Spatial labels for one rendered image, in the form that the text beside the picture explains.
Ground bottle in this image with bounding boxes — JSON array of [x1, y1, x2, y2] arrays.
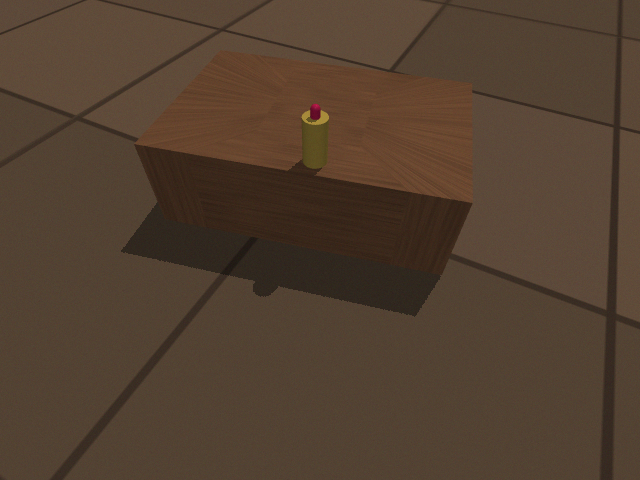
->
[[302, 104, 329, 169]]

